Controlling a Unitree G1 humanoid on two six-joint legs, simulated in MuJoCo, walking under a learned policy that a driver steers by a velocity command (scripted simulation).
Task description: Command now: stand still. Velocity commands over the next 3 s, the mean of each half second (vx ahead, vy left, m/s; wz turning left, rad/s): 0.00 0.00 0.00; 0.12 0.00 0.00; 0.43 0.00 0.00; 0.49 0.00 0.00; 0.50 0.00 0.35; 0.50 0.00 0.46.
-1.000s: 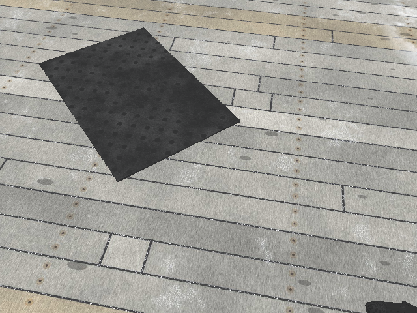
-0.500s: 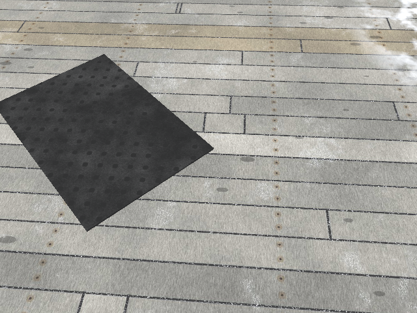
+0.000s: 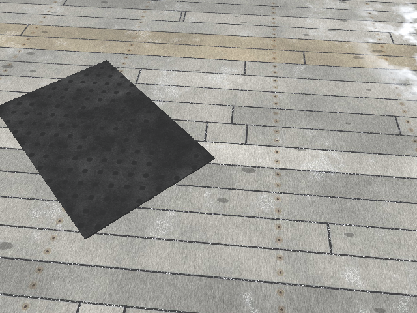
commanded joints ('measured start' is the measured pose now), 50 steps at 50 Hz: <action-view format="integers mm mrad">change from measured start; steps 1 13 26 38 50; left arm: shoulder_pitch -23 -23 -2 44 442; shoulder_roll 102 93 80 69 208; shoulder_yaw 22 17 6 -1 64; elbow -23 84 161 208 273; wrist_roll -1 -3 -5 -10 -33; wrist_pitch -7 1 4 6 -98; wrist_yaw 8 16 19 22 -22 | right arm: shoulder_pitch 44 92 150 214 91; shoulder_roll -103 -69 -41 -31 -38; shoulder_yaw -19 -9 -1 -1 -21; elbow -10 50 86 112 -26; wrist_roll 0 -1 0 7 32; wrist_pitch -10 -19 -25 -23 -86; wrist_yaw -4 -7 -8 -11 9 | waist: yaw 1 8 14 14 171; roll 0 3 6 23 -267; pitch -32 3 16 16 4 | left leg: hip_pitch -126 -146 -152 -157 -530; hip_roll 20 10 6 -4 -41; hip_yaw -16 -6 -1 0 67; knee -109 -140 -156 -177 395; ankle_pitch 162 103 98 -105 30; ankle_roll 17 21 26 49 42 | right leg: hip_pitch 141 134 128 110 474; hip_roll -54 -45 -40 -5 -271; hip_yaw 57 52 47 11 444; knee -70 -103 -117 -100 -305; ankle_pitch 234 138 121 -119 -221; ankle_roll -46 -35 -30 -30 -212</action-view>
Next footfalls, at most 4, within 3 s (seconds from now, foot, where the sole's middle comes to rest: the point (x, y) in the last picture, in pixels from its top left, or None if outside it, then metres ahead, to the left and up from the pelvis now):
1.46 left None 0.45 0.13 -0.77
2.02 right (241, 239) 0.77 -0.10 -0.77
2.58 left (168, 180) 1.04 0.18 -0.77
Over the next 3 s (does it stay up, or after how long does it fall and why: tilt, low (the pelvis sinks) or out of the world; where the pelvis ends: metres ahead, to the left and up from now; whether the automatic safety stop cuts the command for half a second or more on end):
stays up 1.13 0.12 0.01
